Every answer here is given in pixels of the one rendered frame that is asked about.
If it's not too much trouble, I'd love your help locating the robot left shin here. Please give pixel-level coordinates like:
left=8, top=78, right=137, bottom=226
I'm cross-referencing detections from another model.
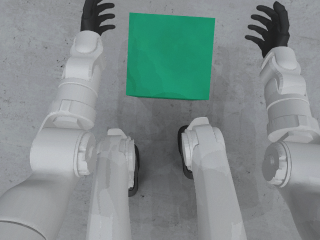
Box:
left=95, top=128, right=134, bottom=188

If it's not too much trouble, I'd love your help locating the robot right upper arm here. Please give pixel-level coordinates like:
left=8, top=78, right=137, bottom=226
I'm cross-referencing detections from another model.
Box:
left=261, top=140, right=320, bottom=240

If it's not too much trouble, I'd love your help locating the left robot foot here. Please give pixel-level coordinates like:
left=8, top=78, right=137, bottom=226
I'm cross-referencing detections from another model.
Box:
left=128, top=144, right=140, bottom=197

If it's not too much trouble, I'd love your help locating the right robot forearm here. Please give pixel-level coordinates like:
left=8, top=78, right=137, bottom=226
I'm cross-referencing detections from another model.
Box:
left=259, top=46, right=320, bottom=145

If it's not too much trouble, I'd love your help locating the carton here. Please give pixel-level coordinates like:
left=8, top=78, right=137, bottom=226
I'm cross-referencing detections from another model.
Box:
left=126, top=12, right=216, bottom=101

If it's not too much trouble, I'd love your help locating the robot left hand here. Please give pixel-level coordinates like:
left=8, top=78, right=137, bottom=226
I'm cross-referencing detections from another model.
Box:
left=80, top=0, right=116, bottom=36

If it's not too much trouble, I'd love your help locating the robot left upper arm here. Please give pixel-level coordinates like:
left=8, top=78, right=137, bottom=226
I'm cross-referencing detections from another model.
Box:
left=0, top=127, right=97, bottom=240

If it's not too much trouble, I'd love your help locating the robot right hand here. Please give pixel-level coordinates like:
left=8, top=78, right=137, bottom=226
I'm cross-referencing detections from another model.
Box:
left=245, top=1, right=290, bottom=59

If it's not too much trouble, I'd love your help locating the left robot forearm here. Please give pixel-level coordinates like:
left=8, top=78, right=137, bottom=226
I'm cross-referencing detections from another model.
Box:
left=29, top=30, right=107, bottom=168

